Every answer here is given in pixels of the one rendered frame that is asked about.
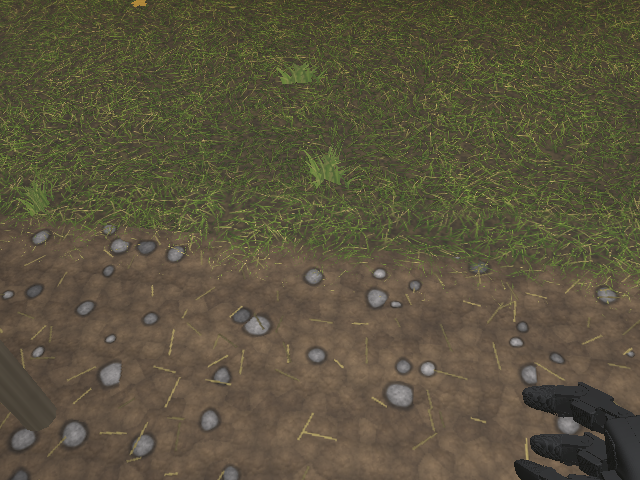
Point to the right robot hand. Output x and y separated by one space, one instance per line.
616 458

